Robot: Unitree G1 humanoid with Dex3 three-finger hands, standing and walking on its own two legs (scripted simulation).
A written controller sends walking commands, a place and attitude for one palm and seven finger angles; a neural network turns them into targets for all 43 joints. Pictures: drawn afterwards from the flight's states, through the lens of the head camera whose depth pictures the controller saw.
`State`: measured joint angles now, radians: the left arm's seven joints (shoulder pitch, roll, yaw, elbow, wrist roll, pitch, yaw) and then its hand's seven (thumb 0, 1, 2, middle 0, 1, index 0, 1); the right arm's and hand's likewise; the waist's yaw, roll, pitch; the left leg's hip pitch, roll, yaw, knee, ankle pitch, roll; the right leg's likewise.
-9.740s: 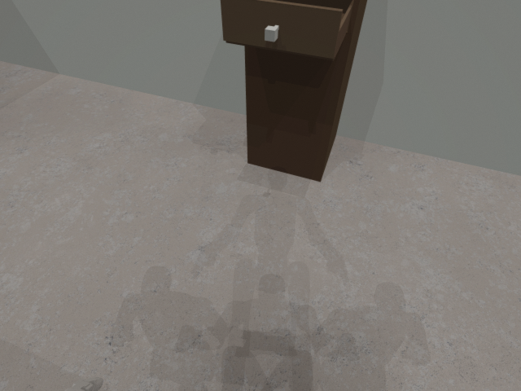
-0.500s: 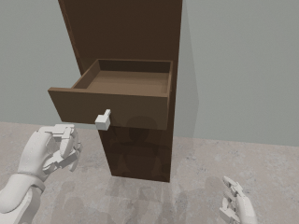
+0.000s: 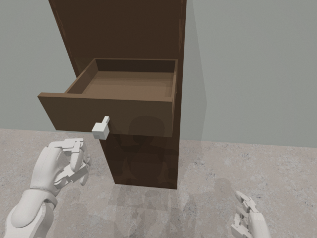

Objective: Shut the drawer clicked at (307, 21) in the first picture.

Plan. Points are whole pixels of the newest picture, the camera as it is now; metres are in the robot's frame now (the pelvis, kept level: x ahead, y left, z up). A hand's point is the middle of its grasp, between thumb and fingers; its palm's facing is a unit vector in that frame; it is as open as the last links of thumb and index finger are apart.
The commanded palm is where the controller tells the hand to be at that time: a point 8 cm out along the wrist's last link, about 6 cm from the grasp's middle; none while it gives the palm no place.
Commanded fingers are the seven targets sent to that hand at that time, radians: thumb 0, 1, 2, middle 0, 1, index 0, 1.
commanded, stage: bring the fist close to the handle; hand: left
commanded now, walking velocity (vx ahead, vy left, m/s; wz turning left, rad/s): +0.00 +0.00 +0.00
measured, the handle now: (103, 126) +0.38 +0.20 +0.10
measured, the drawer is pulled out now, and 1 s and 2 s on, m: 0.25 0.25 0.18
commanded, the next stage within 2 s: push the drawer shut in 1.00 s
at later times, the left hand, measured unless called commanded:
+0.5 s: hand (99, 161) +0.26 +0.17 +0.11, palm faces +0.01 -1.00 -0.06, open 3.2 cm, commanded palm +0.24 +0.22 +0.11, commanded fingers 0.00 0.90 0.90 -1.40 -1.60 -1.40 -1.60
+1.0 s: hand (100, 160) +0.27 +0.17 +0.10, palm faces +0.01 -1.00 -0.05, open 3.2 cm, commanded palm +0.24 +0.22 +0.10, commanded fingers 0.00 0.90 0.90 -1.40 -1.60 -1.40 -1.60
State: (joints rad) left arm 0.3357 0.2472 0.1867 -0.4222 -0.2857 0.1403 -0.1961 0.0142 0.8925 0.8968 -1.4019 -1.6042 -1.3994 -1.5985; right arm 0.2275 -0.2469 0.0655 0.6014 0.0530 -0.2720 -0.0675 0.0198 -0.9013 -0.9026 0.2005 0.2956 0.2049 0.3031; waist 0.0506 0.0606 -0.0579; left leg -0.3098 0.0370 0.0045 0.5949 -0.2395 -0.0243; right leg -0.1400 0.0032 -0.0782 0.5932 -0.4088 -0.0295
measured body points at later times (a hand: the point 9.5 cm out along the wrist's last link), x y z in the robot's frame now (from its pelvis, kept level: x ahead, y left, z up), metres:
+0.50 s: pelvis +0.01 +0.00 +0.00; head +0.00 -0.02 +0.45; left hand +0.25 +0.22 +0.12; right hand +0.18 -0.23 -0.08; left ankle +0.05 +0.14 -0.73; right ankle -0.05 -0.09 -0.73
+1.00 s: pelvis +0.01 +0.00 -0.01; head +0.00 -0.02 +0.44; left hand +0.26 +0.23 +0.10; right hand +0.17 -0.24 -0.09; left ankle +0.05 +0.14 -0.73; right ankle -0.05 -0.09 -0.73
